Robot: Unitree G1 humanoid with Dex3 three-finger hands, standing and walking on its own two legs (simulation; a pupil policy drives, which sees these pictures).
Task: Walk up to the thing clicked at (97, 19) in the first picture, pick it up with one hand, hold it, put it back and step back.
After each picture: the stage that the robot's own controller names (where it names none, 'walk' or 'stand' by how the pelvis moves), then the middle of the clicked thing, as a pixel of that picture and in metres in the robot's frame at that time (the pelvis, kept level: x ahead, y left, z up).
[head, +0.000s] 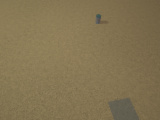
stand; (98, 19) +1.78 -0.25 -0.72
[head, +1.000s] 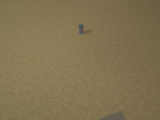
walk; (81, 29) +1.65 +0.08 -0.70
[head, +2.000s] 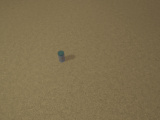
walk; (61, 56) +1.09 +0.25 -0.72
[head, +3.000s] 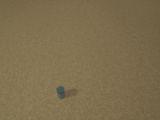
walk; (61, 92) +0.66 +0.20 -0.71
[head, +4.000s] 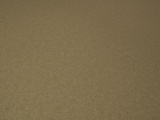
walk; out of the picture +0.38 +0.14 -0.70
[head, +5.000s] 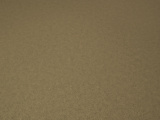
stand; out of the picture +0.30 +0.16 -0.72
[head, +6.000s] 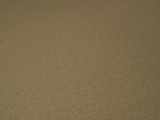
stand; out of the picture +0.32 +0.15 -0.73
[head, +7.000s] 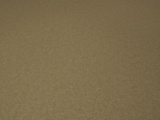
stand; out of the picture +0.31 +0.16 -0.73
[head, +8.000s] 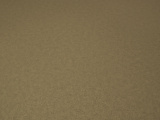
stand; out of the picture +0.31 +0.17 -0.73
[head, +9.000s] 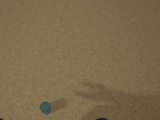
go down; (45, 108) +0.34 +0.16 -0.60
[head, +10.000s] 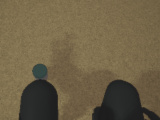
go down; (40, 73) +0.40 +0.17 -0.32
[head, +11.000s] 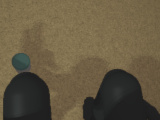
close in; (22, 64) +0.39 +0.18 -0.27
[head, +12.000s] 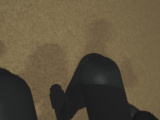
close; out of the picture +0.40 +0.21 -0.22
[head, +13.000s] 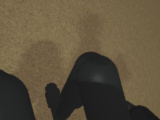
close; out of the picture +0.40 +0.22 -0.22
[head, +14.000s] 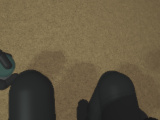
lift; (0, 71) +0.32 +0.24 -0.13
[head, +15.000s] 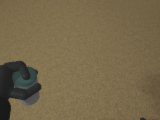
hold; (27, 86) +0.31 +0.17 +0.02
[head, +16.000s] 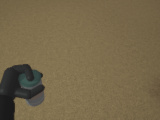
hold; (32, 88) +0.32 +0.17 +0.00
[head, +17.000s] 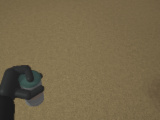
hold; (32, 88) +0.32 +0.17 +0.00
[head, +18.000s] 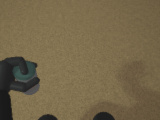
crouch; (27, 78) +0.35 +0.18 -0.05
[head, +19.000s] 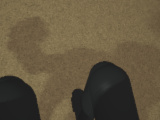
lower; out of the picture +0.44 +0.22 -0.16
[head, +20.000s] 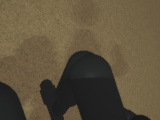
lower; out of the picture +0.43 +0.25 -0.23
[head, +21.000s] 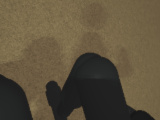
lower; out of the picture +0.42 +0.24 -0.23
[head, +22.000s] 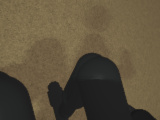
lower; out of the picture +0.41 +0.24 -0.23
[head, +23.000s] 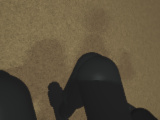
lower; out of the picture +0.40 +0.23 -0.22
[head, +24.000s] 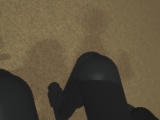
open; out of the picture +0.39 +0.21 -0.23
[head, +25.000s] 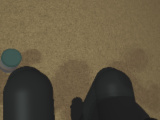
stand; (9, 61) +0.39 +0.19 -0.25
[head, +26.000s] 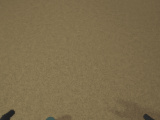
stand; out of the picture +0.33 +0.15 -0.62
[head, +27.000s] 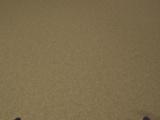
stand; out of the picture +0.33 +0.16 -0.67
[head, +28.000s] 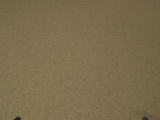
stand; out of the picture +0.33 +0.15 -0.67
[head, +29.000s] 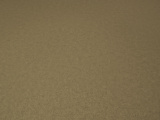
stand; out of the picture +0.35 +0.15 -0.72
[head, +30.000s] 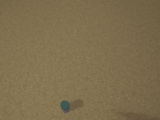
walk; (65, 106) +0.41 +0.13 -0.71
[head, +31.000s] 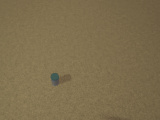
walk; (55, 79) +0.65 +0.16 -0.70
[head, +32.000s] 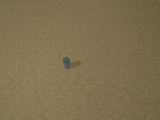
stand; (66, 63) +0.94 +0.19 -0.70
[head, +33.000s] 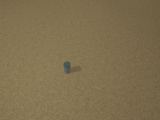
stand; (67, 67) +0.94 +0.14 -0.72
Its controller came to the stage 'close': yes
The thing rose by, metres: 0.72
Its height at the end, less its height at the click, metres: +0.00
